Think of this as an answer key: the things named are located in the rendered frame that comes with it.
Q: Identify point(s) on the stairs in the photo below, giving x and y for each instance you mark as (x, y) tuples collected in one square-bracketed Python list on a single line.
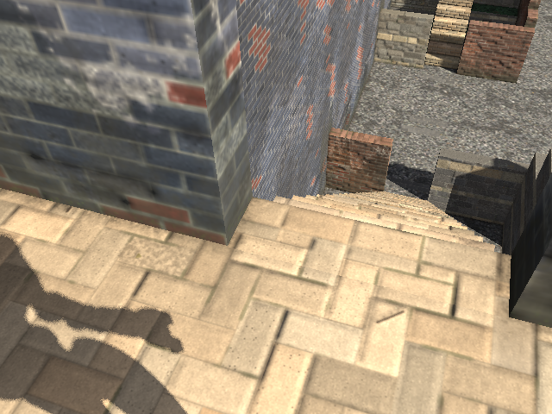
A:
[(448, 33), (393, 211)]

